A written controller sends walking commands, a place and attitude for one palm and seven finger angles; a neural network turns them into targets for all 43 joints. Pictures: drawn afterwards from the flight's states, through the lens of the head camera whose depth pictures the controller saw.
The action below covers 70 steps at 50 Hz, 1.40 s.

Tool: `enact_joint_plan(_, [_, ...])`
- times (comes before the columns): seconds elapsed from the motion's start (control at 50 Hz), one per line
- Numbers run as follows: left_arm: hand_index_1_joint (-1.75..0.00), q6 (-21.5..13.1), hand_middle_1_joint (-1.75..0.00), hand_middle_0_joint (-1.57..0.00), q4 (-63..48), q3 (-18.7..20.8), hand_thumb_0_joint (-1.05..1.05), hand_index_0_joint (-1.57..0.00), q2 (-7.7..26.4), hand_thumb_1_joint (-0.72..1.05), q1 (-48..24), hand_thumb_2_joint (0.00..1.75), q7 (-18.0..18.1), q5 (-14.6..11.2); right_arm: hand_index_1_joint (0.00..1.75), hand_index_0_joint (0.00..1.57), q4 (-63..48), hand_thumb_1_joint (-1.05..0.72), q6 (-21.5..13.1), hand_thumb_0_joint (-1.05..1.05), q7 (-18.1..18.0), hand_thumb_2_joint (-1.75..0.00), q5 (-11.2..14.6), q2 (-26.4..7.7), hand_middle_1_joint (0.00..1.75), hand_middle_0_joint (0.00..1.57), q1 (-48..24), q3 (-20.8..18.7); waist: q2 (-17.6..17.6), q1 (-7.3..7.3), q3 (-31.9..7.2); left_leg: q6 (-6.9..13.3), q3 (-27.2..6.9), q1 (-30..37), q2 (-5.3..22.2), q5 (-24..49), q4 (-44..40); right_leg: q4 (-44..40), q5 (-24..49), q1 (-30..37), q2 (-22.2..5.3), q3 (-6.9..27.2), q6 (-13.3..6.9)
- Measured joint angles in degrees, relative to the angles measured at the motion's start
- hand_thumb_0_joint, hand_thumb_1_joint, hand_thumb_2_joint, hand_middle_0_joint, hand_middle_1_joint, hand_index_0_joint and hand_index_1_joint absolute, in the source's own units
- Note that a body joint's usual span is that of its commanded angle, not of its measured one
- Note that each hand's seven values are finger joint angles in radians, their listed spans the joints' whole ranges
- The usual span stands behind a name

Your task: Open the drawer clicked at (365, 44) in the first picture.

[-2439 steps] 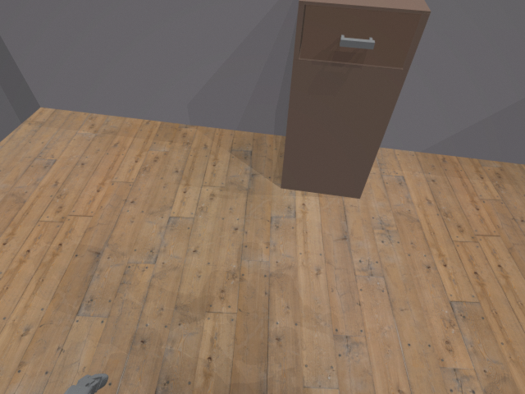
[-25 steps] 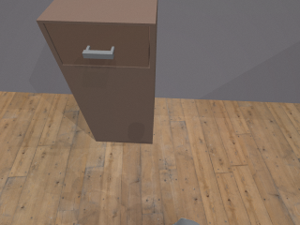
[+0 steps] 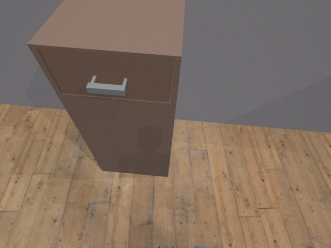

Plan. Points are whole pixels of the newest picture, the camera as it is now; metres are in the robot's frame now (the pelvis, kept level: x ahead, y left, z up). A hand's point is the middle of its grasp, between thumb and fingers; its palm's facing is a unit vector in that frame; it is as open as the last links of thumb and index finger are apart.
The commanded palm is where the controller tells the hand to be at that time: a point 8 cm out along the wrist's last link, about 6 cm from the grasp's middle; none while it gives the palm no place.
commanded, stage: come to a stop and stand still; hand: left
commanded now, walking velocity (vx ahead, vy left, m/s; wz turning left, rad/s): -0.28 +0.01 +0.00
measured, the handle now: (108, 84) +0.54 +0.21 +0.03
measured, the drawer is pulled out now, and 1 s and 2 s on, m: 0.00 0.00 0.00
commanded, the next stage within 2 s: look again from close up in 1.40 s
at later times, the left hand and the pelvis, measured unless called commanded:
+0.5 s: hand out of the picture +0.07 +0.20 -0.17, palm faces +0.06 -0.98 -0.20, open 7.4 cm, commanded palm none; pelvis +0.00 +0.01 +0.00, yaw +1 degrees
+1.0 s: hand out of the picture +0.03 +0.21 -0.17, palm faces +0.02 -0.97 -0.23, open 7.4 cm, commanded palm none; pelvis -0.03 +0.01 -0.01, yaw +1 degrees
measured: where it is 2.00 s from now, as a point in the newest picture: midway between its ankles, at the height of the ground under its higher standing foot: outside the picture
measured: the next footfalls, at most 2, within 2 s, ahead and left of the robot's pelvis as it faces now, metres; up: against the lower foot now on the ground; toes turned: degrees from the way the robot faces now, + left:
right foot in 0.02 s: +0.06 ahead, -0.12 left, +0.00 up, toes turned -5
left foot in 0.32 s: +0.04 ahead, +0.13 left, +0.00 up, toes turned +4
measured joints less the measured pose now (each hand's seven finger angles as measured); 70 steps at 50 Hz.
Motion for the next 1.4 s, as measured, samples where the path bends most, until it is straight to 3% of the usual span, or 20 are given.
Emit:
enact_joint_plan(0.02, [-0.3,-0.03,-0.3,-0.2,-0.58,0.14,0.02,-0.2,0.64,0.93,-0.06,0.9,0.03,0.15,0.3,0.2,0.14,-0.94,0.63,0.0,0.08,-0.89,0.27,0.06,0.3,0.2,0.3,-0.16,-0.31,0.0,0.06,-0.36,0.22,0.02,-0.28,-1.06,1.19,-1.1,4.08,0.5,-0.3,0.33,-0.46])
enact_joint_plan(0.06, [-0.3,0.27,-0.3,-0.2,-1.13,0.27,0.01,-0.2,1.15,0.93,-0.8,0.9,0.12,0.43,0.3,0.2,0.39,-0.94,1.9,0.0,0.36,-0.89,0.83,-0.51,0.3,0.2,0.24,-0.7,0.73,-0.6,0.24,-0.7,-0.21,-1.25,0.26,-2.84,4.82,0.25,-1.26,0.93,-0.03,-0.18,-1.34])
enact_joint_plan(0.1, [-0.3,0.56,-0.3,-0.2,-1.72,0.26,0.01,-0.2,1.16,0.93,-2.32,0.9,0.26,0.56,0.3,0.2,0.42,-0.93,3.02,0.01,0.47,-0.89,1.15,-1.34,0.3,0.2,-0.46,-1.39,1.78,-1.33,1.1,-0.64,-1.84,-4.52,-0.26,-9.15,13.6,0.3,-4.91,1.56,-0.1,-1.13,-1.91])
enact_joint_plan(0.14, [-0.3,0.79,-0.3,-0.2,-2.51,0.39,0.01,-0.2,0.9,0.92,-3.88,0.9,0.92,0.58,0.3,0.2,0.48,-0.92,4.1,0.01,0.48,-0.89,1.23,-2.06,0.3,0.2,-1.78,-1.78,2.0,-1.13,2.25,-0.41,-3.58,-7.8,-1.78,-14.03,23.25,-0.75,-4.4,2.07,-0.3,-1.19,-1.43])
enact_joint_plan(0.18, [-0.3,1.08,-0.3,-0.2,-3.28,0.52,0.01,-0.2,0.71,0.92,-5.08,0.9,1.4,0.54,0.3,0.2,0.3,-0.92,4.67,0.01,0.7,-0.89,1.32,-2.45,0.3,0.2,-3.18,-1.87,1.63,-0.93,3.14,-0.53,-4.17,-9.3,-2.71,-15.61,26.47,-2.59,-3.15,2.8,-0.43,-1.08,-1.74])
enact_joint_plan(0.26, [-0.3,1.44,-0.3,-0.2,-4.29,0.56,0.0,-0.2,0.73,0.91,-6.32,0.9,1.52,0.57,0.3,0.2,-0.81,-0.92,4.4,0.01,1.47,-0.89,1.1,-2.59,0.3,0.2,-5.02,-1.58,0.34,-0.94,3.14,-1.21,-3.79,-8.37,-2.76,-11.37,18.45,-4.96,-1.56,3.25,-0.83,-1.2,-1.28])
enact_joint_plan(0.32, [-0.3,1.69,-0.3,-0.2,-4.49,0.32,0.0,-0.2,0.49,0.91,-6.3,0.9,1.39,0.13,0.3,0.2,-1.73,-0.92,3.37,0.01,1.85,-0.89,0.76,-3.04,0.3,0.2,-4.96,-1.19,0.58,-1.11,2.14,-0.74,-3.77,-4.15,-1.7,0.6,4.82,-2.93,-2.48,2.4,-0.49,-1.76,-0.3])
enact_joint_plan(0.34, [-0.3,1.94,-0.3,-0.2,-4.49,0.19,0.0,-0.2,0.5,0.91,-6.29,0.9,1.29,-0.09,0.3,0.2,-1.88,-0.92,2.94,0.01,1.83,-0.89,0.48,-3.04,0.3,0.2,-4.65,-1.23,0.5,-1.09,1.65,-0.01,-3.79,-3.78,-1.65,1.53,3.63,-1.17,-3.52,1.64,-0.64,-1.87,0.04])
enact_joint_plan(0.4, [-0.3,2.89,-0.3,-0.2,-4.17,0.16,0.0,-0.2,0.99,0.91,-6.0,0.9,1.29,-0.38,0.3,0.2,-2.03,-0.91,2.98,0.01,1.54,-0.89,-0.36,-1.89,0.3,0.2,-4.26,-0.48,-1.26,-0.03,1.0,1.87,-2.71,-3.37,-2.39,-0.57,4.22,9.33,-14.54,-1.28,0.41,2.21,0.12])
enact_joint_plan(0.46, [-0.3,3.4,-0.3,-0.2,-3.44,0.02,0.0,-0.2,0.65,0.91,-5.31,0.9,0.83,-0.23,0.3,0.2,-2.38,-0.91,2.83,0.01,0.98,-0.89,-0.67,-1.33,0.3,0.2,-3.63,0.16,-0.57,0.3,0.11,2.08,-2.8,-2.61,-2.24,0.48,1.79,15.42,-15.98,-1.89,1.88,3.86,0.01])
enact_joint_plan(0.52, [-0.3,2.96,-0.3,-0.2,-2.95,-0.47,0.0,-0.2,0.21,0.91,-4.14,0.9,0.56,-0.32,0.3,0.2,-2.26,-0.91,2.45,0.01,0.89,-0.89,-0.59,-1.05,0.3,0.2,-3.53,0.51,0.46,0.61,-0.21,1.89,-2.75,-2.13,-2.19,1.94,-0.27,10.07,-14.29,1.25,1.97,3.4,0.21])
enact_joint_plan(0.56, [-0.3,2.17,-0.3,-0.2,-2.63,-0.82,0.0,-0.2,0.26,0.91,-2.78,0.9,0.45,-0.32,0.3,0.2,-1.99,-0.91,2.15,0.01,1.05,-0.89,-0.16,-0.79,0.3,0.2,-3.37,0.6,0.49,0.9,-0.64,1.46,-2.2,-2.28,-2.41,2.06,-0.26,0.94,-7.49,5.04,1.69,3.18,0.21])
enact_joint_plan(0.58, [-0.3,1.63,-0.3,-0.2,-2.45,-0.96,0.0,-0.2,0.56,0.91,-1.83,0.9,0.49,-0.25,0.3,0.2,-1.89,-0.91,2.08,0.01,1.17,-0.89,0.18,-0.51,0.3,0.2,-3.24,0.59,-0.17,1.04,-1.11,1.18,-1.53,-2.7,-2.9,1.69,0.43,-3.19,-3.65,6.72,1.27,3.94,-0.51])
enact_joint_plan(0.6, [-0.3,1.21,-0.3,-0.2,-1.71,-1.02,0.0,-0.2,0.41,0.91,-1.25,0.9,0.66,-0.19,0.3,0.2,-1.57,-0.91,2.12,0.01,1.31,-0.89,0.5,-0.53,0.3,0.2,-3.51,0.51,0.09,1.01,-1.15,0.9,-1.14,-2.86,-2.71,1.25,1.12,-4.25,-5.12,7.33,1.43,4.33,-1.09])
enact_joint_plan(0.66, [-0.3,1.21,-0.3,-0.2,-1.71,-2.65,0.0,-0.2,0.1,0.91,0.9,0.9,0.53,0.24,0.3,0.2,-3.09,-0.91,2.15,0.01,2.03,-0.89,0.51,-1.58,0.3,0.21,-2.73,0.42,1.78,-0.73,-1.3,0.53,-1.74,-2.38,-2.2,2.02,0.35,-3.76,-6.93,7.49,2.0,3.75,-1.37])
enact_joint_plan(0.7, [-0.3,0.83,-0.3,-0.2,-3.23,-2.57,0.01,-0.2,0.17,0.91,2.35,0.9,0.91,0.28,0.3,0.2,-4.6,-0.91,1.48,0.01,1.91,-0.89,0.12,-2.63,0.3,0.21,-1.2,0.03,2.51,-1.12,-2.45,0.67,-2.45,-3.72,-1.96,1.42,2.19,-2.6,-7.41,6.72,2.21,3.06,-1.4])
enact_joint_plan(0.8, [-0.3,0.38,-0.3,-0.21,-6.22,-2.46,0.01,-0.2,1.08,0.91,4.22,0.9,1.72,0.26,0.3,0.2,-5.77,-0.91,2.38,0.01,1.59,-0.89,-0.04,-4.37,0.3,0.2,1.05,-0.71,1.67,-0.61,-4.76,0.77,-3.78,-4.24,-1.97,-0.6,6.06,0.09,-8.92,7.15,2.24,2.01,-1.6])
enact_joint_plan(0.96, [-0.3,0.94,-0.3,-0.21,-6.9,-3.56,0.01,-0.2,2.3,0.91,2.9,0.9,0.84,-0.1,0.3,0.2,-6.05,-0.91,1.93,0.01,2.03,-0.89,-0.11,-5.39,0.3,0.2,0.15,-0.08,0.41,-0.25,-6.03,1.42,-3.13,-3.83,-1.66,0.74,5.87,-1.24,-6.67,7.78,2.52,2.68,-0.82])
enact_joint_plan(1.18, [-0.3,1.14,-0.3,-0.2,-5.17,-3.78,0.01,-0.2,2.92,0.91,2.91,0.9,0.31,0.04,0.3,0.2,-4.01,-0.91,1.8,0.01,2.78,-0.89,-0.22,-4.03,0.3,0.2,1.59,1.33,0.99,-0.44,-6.13,2.62,-2.67,-4.81,-2.56,4.94,1.9,-5.3,-2.23,6.81,1.72,3.04,0.37])
enact_joint_plan(1.4, [-0.3,1.1,-0.3,-0.2,-1.22,-3.89,0.01,-0.2,0.58,0.91,7.03,0.9,0.81,0.1,0.3,0.2,0.28,-0.91,2.12,0.01,2.85,-0.89,0.24,-1.92,0.3,0.2,4.15,1.38,1.45,-0.37,-5.53,3.23,-2.21,-4.96,-3.34,7.06,-0.74,-7.03,-0.5,6.17,0.99,3.43,1.06])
